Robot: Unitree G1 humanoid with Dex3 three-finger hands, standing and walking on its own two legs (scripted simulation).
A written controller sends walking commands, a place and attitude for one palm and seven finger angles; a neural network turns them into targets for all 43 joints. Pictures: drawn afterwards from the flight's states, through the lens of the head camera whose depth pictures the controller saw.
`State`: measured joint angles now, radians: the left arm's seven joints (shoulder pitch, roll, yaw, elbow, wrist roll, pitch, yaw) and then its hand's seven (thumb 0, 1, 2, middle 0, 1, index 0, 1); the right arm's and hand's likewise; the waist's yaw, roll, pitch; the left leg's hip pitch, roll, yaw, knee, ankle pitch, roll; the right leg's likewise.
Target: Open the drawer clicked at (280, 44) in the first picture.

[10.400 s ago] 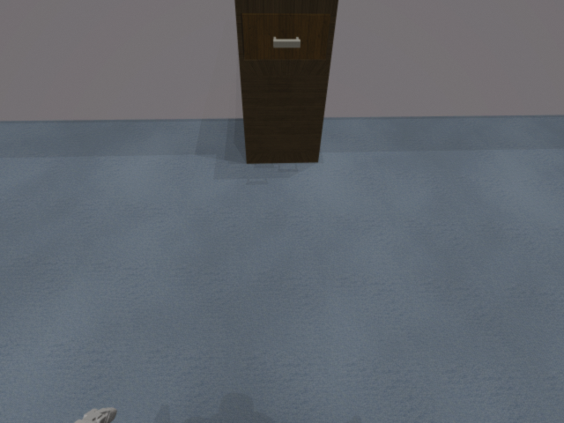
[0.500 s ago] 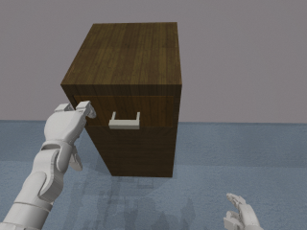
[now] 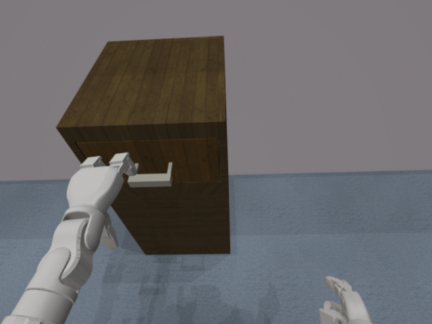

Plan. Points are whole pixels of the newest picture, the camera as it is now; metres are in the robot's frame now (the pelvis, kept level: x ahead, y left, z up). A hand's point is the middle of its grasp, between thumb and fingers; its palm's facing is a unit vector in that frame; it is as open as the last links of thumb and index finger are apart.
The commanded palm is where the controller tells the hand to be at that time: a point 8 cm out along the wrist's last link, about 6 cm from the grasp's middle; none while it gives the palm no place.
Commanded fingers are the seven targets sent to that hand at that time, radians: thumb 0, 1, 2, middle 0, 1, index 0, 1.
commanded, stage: move the hooked fingers above the handle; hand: left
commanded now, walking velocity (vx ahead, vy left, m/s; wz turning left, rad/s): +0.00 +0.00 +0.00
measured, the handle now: (152, 173) +0.48 +0.24 -0.08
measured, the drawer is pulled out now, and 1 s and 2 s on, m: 0.00 0.00 0.00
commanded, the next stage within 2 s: none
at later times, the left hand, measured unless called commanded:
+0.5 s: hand (131, 187) +0.36 +0.23 +0.03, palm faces +0.00 -0.08 -1.00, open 13.8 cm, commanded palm +0.34 +0.23 +0.09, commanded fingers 0.00 -0.50 0.30 -0.30 -1.20 -0.30 -1.20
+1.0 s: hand (149, 176) +0.42 +0.21 -0.01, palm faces -0.01 -0.05 -1.00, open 13.8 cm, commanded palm +0.40 +0.21 +0.06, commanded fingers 0.00 -0.50 0.30 -0.30 -1.20 -0.30 -1.20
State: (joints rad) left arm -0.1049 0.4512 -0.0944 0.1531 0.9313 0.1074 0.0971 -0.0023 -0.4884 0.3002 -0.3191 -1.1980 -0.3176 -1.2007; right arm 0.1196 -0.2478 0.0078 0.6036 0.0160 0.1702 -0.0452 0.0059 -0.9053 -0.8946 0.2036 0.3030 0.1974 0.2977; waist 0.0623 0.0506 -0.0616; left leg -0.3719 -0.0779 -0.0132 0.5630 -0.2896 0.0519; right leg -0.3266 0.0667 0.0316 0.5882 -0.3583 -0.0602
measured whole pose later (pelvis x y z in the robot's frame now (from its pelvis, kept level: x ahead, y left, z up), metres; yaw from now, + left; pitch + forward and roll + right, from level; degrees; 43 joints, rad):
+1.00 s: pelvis +0.00 +0.02 -0.02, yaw -1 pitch +15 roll -1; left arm -0.56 0.33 -0.13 0.79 1.06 0.07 0.35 0.00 -0.49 0.30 -0.32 -1.20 -0.32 -1.20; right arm 0.25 -0.23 -0.05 0.66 0.01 0.17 -0.02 0.00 -0.91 -0.89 0.20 0.30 0.20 0.30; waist -0.03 0.05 -0.15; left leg -0.66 -0.07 0.01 0.76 -0.36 0.07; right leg -0.60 0.07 0.04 0.76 -0.42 -0.04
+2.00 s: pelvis -0.01 +0.02 -0.03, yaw -1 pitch +20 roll -2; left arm -0.69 0.34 -0.08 0.99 1.09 0.02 0.46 0.00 -0.49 0.30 -0.34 -1.21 -0.32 -1.20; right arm 0.31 -0.24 -0.07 0.70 -0.01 0.13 -0.01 0.00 -0.91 -0.89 0.20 0.30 0.20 0.30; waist -0.09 0.05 -0.19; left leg -0.81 -0.06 0.00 0.86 -0.39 0.07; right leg -0.74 0.09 0.02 0.82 -0.43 -0.04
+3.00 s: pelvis -0.01 +0.02 -0.03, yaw -2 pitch +18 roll -2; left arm -0.61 0.36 -0.09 0.95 1.07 -0.02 0.38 0.00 -0.49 0.30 -0.32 -1.20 -0.32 -1.21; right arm 0.35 -0.25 -0.07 0.68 0.01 0.15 -0.03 0.00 -0.90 -0.89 0.20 0.30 0.20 0.30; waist -0.07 0.04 -0.18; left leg -0.74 -0.05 0.01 0.81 -0.37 0.08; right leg -0.67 0.09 0.03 0.77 -0.40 -0.04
